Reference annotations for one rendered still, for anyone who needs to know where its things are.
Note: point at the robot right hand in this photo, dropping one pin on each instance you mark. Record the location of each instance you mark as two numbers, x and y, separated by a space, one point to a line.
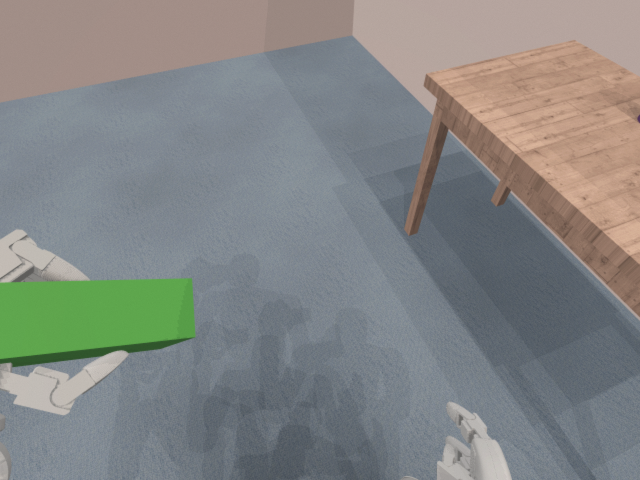
485 460

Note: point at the table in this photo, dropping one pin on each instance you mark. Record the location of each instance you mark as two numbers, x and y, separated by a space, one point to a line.
558 126

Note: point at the sponge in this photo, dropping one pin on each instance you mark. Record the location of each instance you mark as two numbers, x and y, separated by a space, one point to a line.
44 322

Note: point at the robot left hand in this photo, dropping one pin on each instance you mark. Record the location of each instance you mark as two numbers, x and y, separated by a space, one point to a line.
46 389

